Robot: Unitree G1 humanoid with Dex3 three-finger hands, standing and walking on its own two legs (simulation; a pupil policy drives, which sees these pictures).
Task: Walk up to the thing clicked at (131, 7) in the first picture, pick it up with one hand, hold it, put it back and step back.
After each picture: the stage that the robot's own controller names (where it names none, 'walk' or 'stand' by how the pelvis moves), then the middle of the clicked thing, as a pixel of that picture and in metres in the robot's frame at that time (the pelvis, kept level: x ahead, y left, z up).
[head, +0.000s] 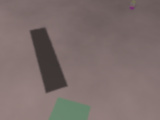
stand; (132, 5) +2.24 -0.81 -0.72
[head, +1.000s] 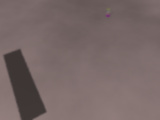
walk; (108, 12) +2.18 -0.28 -0.69
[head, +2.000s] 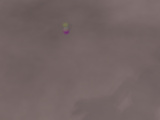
walk; (65, 28) +1.50 +0.24 -0.71
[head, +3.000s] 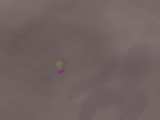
walk; (59, 67) +0.94 +0.25 -0.72
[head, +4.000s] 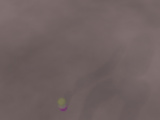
walk; (62, 104) +0.57 +0.20 -0.72
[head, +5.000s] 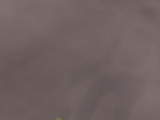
stand; out of the picture +0.37 +0.17 -0.70
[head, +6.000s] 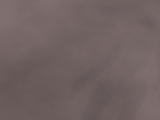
stand; out of the picture +0.33 +0.16 -0.72
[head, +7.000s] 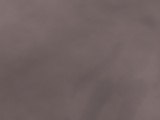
stand; out of the picture +0.34 +0.16 -0.72
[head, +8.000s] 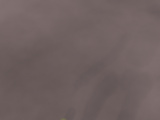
stand; out of the picture +0.36 +0.14 -0.72
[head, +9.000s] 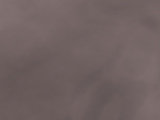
stand; out of the picture +0.36 +0.15 -0.72
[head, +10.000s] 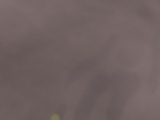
stand; out of the picture +0.38 +0.13 -0.72
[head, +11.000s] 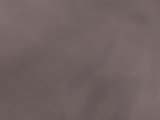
stand; out of the picture +0.36 +0.18 -0.72
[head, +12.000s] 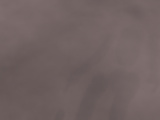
stand; out of the picture +0.37 +0.20 -0.72
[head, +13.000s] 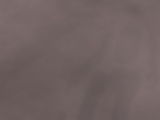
stand; out of the picture +0.36 +0.21 -0.72
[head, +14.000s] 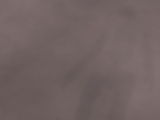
stand; out of the picture +0.32 +0.22 -0.72
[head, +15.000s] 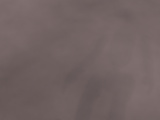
stand; out of the picture +0.33 +0.22 -0.72
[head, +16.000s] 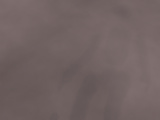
stand; out of the picture +0.36 +0.22 -0.72
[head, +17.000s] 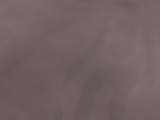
stand; out of the picture +0.36 +0.22 -0.72
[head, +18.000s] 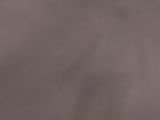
stand; out of the picture +0.34 +0.23 -0.72
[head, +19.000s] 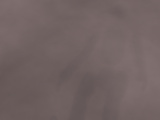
stand; out of the picture +0.34 +0.22 -0.72
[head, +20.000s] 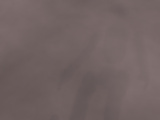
stand; out of the picture +0.34 +0.23 -0.72
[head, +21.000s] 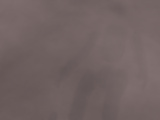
stand; out of the picture +0.35 +0.23 -0.72
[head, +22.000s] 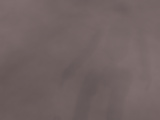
stand; out of the picture +0.32 +0.23 -0.72
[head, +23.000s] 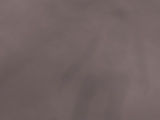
stand; out of the picture +0.33 +0.23 -0.72
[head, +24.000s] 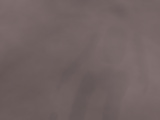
stand; out of the picture +0.36 +0.23 -0.72
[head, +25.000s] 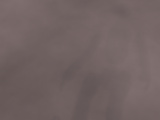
stand; out of the picture +0.34 +0.23 -0.72
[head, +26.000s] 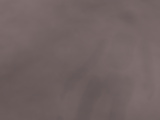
stand; out of the picture +0.36 +0.20 -0.73
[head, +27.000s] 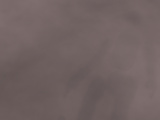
stand; out of the picture +0.36 +0.18 -0.73
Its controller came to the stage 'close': no
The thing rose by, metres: 0.00
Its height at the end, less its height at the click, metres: +0.00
